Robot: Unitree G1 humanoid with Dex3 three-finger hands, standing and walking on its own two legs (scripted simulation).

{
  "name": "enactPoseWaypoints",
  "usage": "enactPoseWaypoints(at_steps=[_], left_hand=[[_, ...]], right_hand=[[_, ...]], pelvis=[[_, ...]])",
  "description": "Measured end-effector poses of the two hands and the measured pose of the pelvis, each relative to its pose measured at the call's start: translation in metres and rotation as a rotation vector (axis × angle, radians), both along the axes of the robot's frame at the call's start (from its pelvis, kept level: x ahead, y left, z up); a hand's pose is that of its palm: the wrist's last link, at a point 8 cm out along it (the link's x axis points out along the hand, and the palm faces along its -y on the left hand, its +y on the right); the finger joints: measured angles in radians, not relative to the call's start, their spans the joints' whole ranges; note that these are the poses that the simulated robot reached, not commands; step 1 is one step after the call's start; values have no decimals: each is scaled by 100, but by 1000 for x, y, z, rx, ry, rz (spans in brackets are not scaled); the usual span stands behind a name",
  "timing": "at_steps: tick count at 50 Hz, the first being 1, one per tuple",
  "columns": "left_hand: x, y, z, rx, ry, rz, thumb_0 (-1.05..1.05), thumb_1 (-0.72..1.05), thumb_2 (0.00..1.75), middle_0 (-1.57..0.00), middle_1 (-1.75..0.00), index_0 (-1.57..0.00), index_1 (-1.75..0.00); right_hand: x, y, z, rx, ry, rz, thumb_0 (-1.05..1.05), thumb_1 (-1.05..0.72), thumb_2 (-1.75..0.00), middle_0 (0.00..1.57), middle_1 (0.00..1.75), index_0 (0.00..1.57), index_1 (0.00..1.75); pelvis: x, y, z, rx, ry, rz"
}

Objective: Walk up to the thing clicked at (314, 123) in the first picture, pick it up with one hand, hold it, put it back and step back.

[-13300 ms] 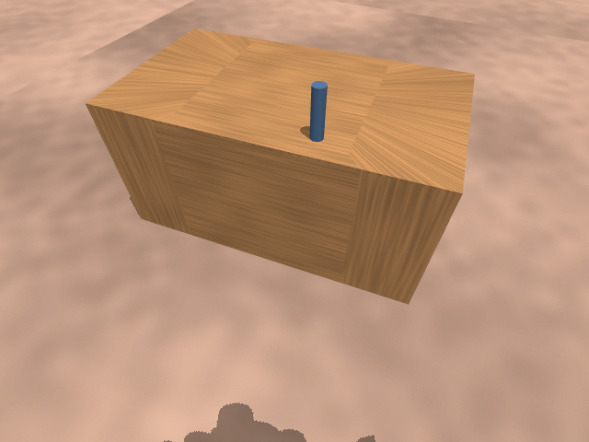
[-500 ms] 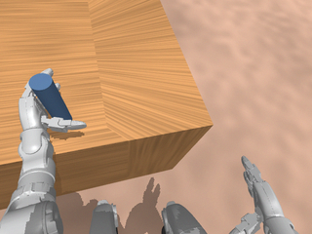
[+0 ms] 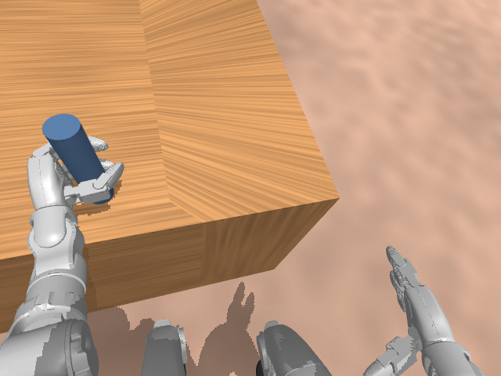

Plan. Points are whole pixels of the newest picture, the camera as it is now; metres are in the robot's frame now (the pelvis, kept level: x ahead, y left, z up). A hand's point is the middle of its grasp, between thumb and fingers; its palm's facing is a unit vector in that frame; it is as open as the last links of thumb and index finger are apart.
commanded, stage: settle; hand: left
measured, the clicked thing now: (84, 165) +0.45 +0.20 +0.02
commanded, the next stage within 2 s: lift in 1.14 s
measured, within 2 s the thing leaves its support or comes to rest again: leaves its support in 0.30 s
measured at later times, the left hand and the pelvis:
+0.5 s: hand (81, 153) +0.46 +0.21 +0.04, palm faces +0.16 -0.99 -0.02, open 5.7 cm; pelvis +0.01 +0.00 +0.01, yaw +0 degrees
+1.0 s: hand (74, 138) +0.46 +0.20 +0.07, palm faces +0.16 -0.99 -0.01, open 5.7 cm; pelvis +0.01 +0.00 +0.03, yaw +0 degrees
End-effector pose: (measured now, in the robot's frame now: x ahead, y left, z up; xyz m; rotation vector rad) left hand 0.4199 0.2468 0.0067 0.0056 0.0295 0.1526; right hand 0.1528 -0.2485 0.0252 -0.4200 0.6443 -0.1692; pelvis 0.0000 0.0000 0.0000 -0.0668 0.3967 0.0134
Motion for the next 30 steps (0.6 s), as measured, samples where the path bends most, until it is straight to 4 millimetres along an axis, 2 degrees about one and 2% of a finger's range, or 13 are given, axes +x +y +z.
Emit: enactPoseWaypoints(at_steps=[8, 12, 20, 30], left_hand=[[8, 3, -1, -12, -7, 18, 0, 8, 105, -100, -108, -100, -108], [9, 3, 1, 5, -11, -1, 0, 12, 113, -98, -115, -98, -116], [9, 6, 18, 3, -17, 12, 0, 10, 116, -100, -115, -99, -114], [15, 9, 42, 11, -10, 15, 1, 9, 117, -100, -114, -100, -113]], right_hand=[[-12, 0, -9, 15, 40, -31, -1, 52, -5, 6, 5, 6, 5], [-9, 2, -9, 16, 39, -27, -1, 52, -6, 6, 5, 6, 5], [3, 5, 0, 24, 11, -15, -1, 52, -6, 6, 5, 6, 5], [1, 5, -1, 52, 36, -30, -1, 54, -6, 6, 5, 6, 5]], pelvis=[[0, 2, -1, -1, 11, -12], [1, 2, -2, -1, 13, -12], [7, 2, 5, -1, -4, -8], [9, 3, 15, 2, -29, -5]])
